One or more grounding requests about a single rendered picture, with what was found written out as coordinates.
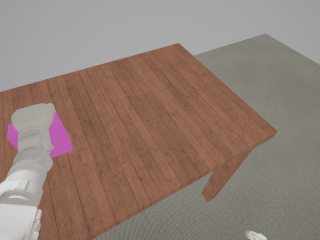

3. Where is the left robot hand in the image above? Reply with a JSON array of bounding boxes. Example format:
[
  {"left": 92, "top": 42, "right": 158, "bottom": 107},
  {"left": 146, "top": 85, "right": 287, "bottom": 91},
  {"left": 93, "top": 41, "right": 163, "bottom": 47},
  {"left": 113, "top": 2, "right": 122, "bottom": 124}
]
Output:
[{"left": 11, "top": 103, "right": 56, "bottom": 151}]

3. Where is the table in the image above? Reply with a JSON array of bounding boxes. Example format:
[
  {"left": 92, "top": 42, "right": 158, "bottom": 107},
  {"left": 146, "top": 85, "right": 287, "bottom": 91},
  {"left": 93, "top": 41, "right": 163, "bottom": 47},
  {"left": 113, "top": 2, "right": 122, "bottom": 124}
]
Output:
[{"left": 0, "top": 43, "right": 278, "bottom": 240}]

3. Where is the sponge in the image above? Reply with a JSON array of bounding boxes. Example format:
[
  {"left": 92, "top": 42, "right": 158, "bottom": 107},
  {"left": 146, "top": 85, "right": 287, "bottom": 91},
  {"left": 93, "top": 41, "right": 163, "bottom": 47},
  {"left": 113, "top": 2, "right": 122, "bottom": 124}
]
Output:
[{"left": 7, "top": 112, "right": 73, "bottom": 158}]

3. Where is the right robot hand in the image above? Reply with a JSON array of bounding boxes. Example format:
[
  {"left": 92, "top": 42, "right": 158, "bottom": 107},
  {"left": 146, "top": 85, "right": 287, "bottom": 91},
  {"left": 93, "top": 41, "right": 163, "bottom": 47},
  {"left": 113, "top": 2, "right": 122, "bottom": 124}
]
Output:
[{"left": 245, "top": 230, "right": 267, "bottom": 240}]

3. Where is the robot left forearm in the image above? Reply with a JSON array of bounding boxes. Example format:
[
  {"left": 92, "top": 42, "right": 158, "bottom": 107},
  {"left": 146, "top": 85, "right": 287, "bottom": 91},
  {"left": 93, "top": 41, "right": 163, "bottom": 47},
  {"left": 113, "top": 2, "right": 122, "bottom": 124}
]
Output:
[{"left": 0, "top": 126, "right": 53, "bottom": 207}]

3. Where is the robot left upper arm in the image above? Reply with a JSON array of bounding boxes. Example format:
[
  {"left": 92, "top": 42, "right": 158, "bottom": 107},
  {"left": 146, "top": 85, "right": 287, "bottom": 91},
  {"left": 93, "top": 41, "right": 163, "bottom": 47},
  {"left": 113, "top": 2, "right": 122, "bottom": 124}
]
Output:
[{"left": 0, "top": 203, "right": 42, "bottom": 240}]

